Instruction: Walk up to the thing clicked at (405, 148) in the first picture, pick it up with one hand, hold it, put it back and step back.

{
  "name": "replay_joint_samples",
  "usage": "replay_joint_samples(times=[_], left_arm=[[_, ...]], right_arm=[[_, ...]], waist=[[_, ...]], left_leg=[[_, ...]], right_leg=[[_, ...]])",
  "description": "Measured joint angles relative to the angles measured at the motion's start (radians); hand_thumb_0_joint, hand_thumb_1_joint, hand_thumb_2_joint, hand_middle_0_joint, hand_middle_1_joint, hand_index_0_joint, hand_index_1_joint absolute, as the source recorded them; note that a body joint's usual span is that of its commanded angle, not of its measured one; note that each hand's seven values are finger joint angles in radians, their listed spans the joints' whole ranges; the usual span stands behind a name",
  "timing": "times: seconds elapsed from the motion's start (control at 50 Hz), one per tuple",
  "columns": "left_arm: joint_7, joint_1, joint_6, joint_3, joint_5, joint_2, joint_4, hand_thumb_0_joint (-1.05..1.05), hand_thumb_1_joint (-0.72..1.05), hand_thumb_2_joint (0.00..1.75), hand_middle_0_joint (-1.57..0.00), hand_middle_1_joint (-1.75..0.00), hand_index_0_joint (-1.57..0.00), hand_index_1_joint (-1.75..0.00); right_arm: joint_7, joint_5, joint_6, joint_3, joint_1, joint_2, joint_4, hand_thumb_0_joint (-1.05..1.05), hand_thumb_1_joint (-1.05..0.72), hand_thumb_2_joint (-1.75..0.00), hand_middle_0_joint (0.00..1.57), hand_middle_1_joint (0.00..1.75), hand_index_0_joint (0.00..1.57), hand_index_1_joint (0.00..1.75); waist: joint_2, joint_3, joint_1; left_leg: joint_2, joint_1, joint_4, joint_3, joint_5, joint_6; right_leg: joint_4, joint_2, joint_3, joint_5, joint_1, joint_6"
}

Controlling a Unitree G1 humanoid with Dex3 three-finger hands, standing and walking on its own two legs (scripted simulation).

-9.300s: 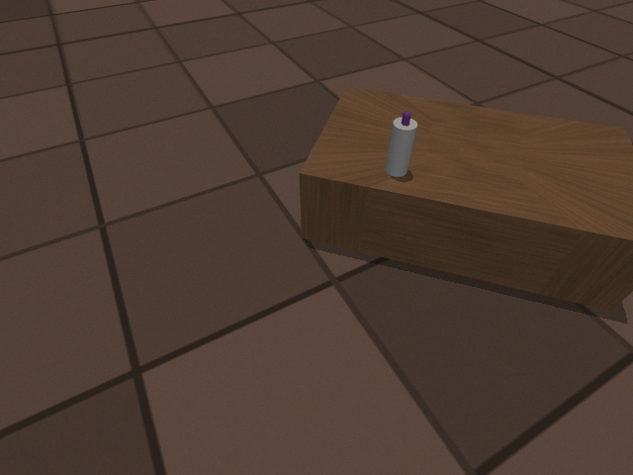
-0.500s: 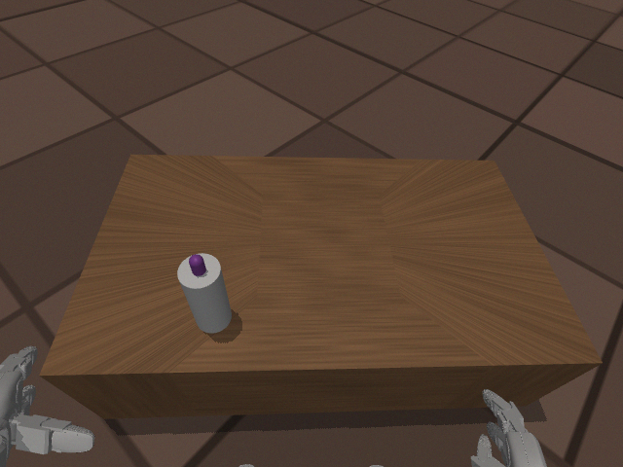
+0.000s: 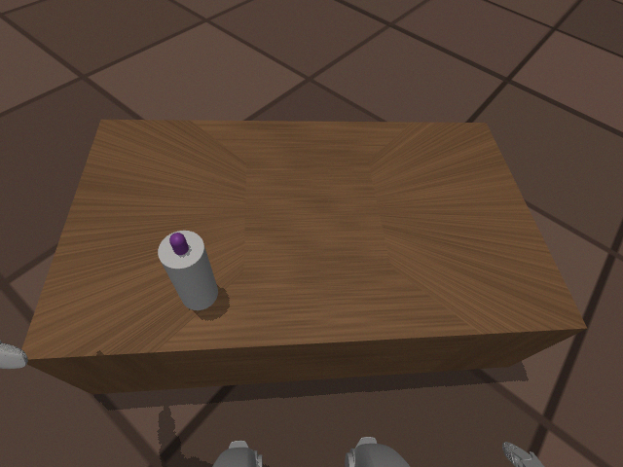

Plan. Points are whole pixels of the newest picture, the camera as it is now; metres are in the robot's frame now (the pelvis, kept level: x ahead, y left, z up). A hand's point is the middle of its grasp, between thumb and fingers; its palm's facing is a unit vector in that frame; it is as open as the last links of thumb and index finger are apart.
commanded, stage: go down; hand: left
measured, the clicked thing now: (189, 268) +0.50 +0.22 -0.23
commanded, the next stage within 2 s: none
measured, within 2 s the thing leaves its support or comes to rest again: neither
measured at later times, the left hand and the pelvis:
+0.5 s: hand out of the picture +0.36 +0.39 +0.02, palm faces +0.24 -0.96 -0.12, open 17.2 cm; pelvis +0.00 +0.00 -0.01, yaw +0 degrees
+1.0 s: hand out of the picture +0.37 +0.40 +0.03, palm faces +0.24 -0.97 -0.09, open 17.3 cm; pelvis +0.00 +0.01 -0.01, yaw +0 degrees
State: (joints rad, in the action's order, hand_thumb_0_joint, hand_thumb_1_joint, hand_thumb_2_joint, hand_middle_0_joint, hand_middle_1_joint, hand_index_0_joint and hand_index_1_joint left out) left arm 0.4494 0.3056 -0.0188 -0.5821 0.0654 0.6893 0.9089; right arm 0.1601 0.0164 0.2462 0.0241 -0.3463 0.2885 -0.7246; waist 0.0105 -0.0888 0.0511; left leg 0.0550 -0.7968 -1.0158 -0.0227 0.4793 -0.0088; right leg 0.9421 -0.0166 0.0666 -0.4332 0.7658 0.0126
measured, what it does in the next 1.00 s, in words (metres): stands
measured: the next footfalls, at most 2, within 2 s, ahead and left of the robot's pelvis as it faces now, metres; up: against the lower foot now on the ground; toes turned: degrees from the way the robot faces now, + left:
none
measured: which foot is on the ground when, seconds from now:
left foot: down 0.00-1.00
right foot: down 0.00-1.00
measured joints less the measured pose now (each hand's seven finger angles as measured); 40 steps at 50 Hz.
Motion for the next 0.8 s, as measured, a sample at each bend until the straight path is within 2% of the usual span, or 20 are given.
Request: replay_joint_samples(times=[0.14, 0.28, 0.8], left_arm=[[0.031, 0.089, -0.068, -0.032, -0.008, 0.05, 0.108, -0.01, -0.49, 0.06, -0.06, 0.0, -0.04, -0.02], [0.048, 0.14, -0.107, -0.054, -0.004, 0.086, 0.163, -0.01, -0.46, 0.05, -0.06, 0.0, -0.04, -0.01], [0.081, 0.226, -0.137, -0.087, 0.006, 0.14, 0.208, -0.01, -0.48, 0.04, -0.06, 0.0, -0.04, -0.02]], right_arm=[[-0.001, 0.007, -0.025, 0.009, 0.006, 0.007, 0.006, 0.01, -0.89, -0.9, 0.21, 0.3, 0.21, 0.3], [-0.002, 0.008, -0.042, 0.018, 0.013, 0.013, 0.015, 0.01, -0.89, -0.9, 0.21, 0.3, 0.21, 0.3], [-0.007, 0.015, -0.071, 0.038, 0.02, 0.014, 0.034, 0.01, -0.9, -0.9, 0.21, 0.3, 0.21, 0.3]], waist=[[0.007, 0.004, 0.011], [0.01, 0.005, 0.019], [0.009, -0.005, 0.03]], left_leg=[[0.003, -0.029, -0.007, -0.002, -0.004, -0.001], [0.005, -0.053, -0.016, -0.005, -0.005, -0.001], [0.007, -0.108, -0.048, -0.014, 0.009, 0.004]], right_leg=[[0.006, 0.003, 0.001, 0.006, 0.028, -0.002], [0.009, 0.006, 0.004, 0.008, 0.05, -0.002], [0.021, 0.008, 0.01, 0.004, 0.093, 0.004]])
